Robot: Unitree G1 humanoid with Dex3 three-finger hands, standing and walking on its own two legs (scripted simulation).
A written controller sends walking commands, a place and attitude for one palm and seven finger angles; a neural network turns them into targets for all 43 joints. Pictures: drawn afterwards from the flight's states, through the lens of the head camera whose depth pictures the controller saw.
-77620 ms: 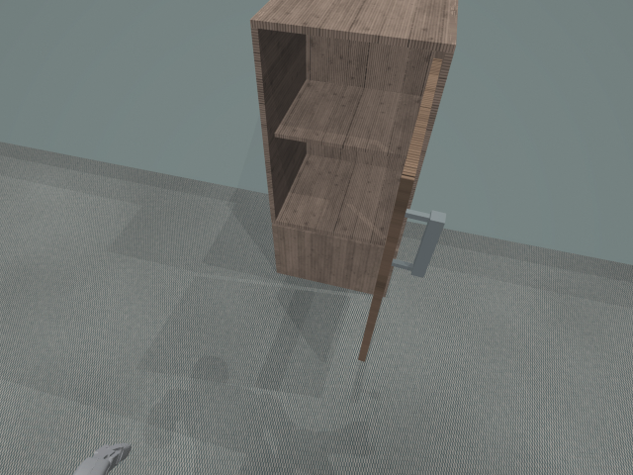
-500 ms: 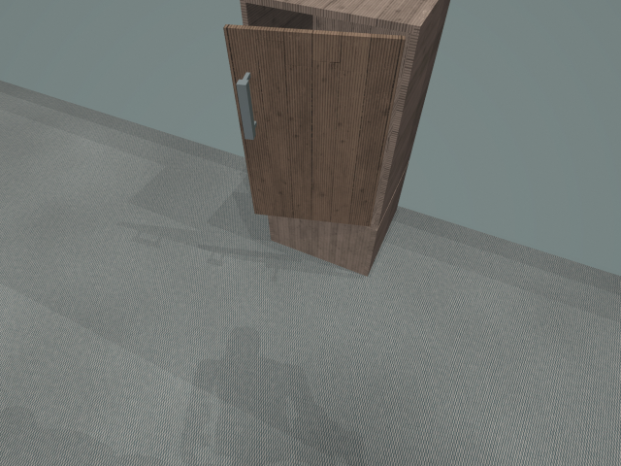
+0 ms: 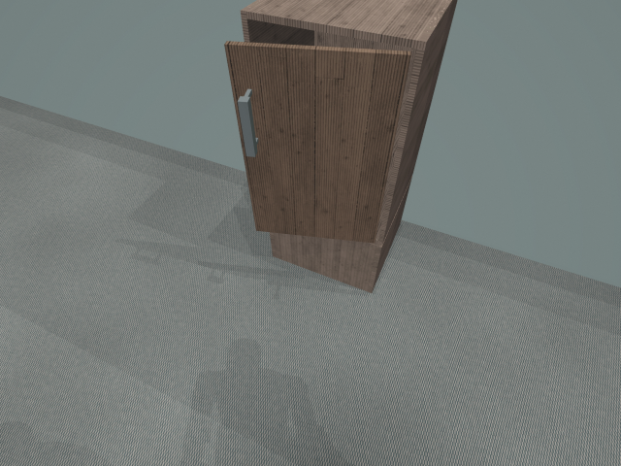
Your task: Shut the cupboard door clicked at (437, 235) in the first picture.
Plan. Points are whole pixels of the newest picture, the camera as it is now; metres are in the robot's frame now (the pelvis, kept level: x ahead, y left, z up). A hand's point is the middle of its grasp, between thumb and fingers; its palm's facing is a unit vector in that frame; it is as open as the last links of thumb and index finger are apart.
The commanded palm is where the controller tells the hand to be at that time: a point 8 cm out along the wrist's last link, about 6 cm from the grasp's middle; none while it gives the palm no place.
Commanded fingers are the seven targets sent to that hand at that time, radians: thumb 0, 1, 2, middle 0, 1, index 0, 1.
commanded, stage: take the last steps up to it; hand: left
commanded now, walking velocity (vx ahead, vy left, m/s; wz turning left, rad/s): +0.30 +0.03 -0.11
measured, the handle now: (250, 123) +0.84 +0.20 -0.02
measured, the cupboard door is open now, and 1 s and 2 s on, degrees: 17 17 17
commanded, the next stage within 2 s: come to a stop and stand still in 0.82 s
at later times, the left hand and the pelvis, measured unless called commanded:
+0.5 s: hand (209, 383) +0.27 +0.19 -0.16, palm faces -0.08 -0.98 -0.18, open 7.4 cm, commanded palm none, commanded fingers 0.00 0.90 0.90 -0.20 -0.30 -0.20 -0.30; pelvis +0.17 +0.02 +0.00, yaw -5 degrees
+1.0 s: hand (233, 351) +0.34 +0.17 -0.17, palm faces +0.03 -0.99 -0.14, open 7.3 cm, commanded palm none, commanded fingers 0.00 0.90 0.90 -0.20 -0.30 -0.20 -0.30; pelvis +0.35 +0.00 +0.01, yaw -3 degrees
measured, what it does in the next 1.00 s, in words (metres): walks ahead: left foot, then right foot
